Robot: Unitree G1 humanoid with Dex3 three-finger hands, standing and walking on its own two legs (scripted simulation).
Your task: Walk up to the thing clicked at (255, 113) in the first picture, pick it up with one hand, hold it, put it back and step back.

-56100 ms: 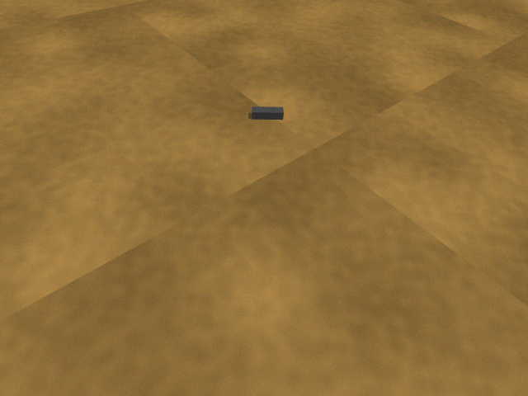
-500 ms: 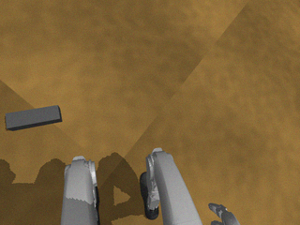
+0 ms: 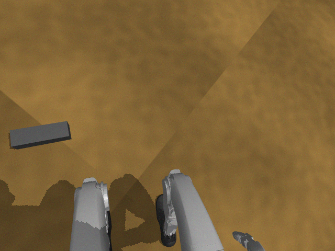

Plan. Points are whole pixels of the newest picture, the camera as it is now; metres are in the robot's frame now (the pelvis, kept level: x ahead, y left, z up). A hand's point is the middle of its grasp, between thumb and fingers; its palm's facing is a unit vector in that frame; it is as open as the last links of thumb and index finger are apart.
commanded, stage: go down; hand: left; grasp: from above
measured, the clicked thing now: (42, 135) +0.51 +0.35 -0.51
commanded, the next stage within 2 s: approach in 0.34 s
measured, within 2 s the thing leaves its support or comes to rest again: neither
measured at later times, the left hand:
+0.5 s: hand out of the picture +0.46 +0.39 -0.05, palm faces -0.43 -0.09 -0.90, open 13.5 cm
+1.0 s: hand (10, 125) +0.47 +0.36 -0.26, palm faces -0.43 -0.08 -0.90, open 13.9 cm
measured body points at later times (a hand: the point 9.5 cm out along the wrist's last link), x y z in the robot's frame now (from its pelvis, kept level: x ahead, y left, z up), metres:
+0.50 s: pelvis +0.01 +0.00 +0.01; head +0.21 +0.07 +0.40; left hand +0.48 +0.39 +0.00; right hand +0.07 -0.27 -0.10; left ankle +0.08 +0.11 -0.50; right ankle +0.09 -0.15 -0.50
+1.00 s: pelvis -0.01 +0.00 -0.11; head +0.25 +0.08 +0.24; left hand +0.49 +0.36 -0.21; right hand +0.06 -0.29 -0.21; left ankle +0.08 +0.11 -0.50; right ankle +0.09 -0.15 -0.50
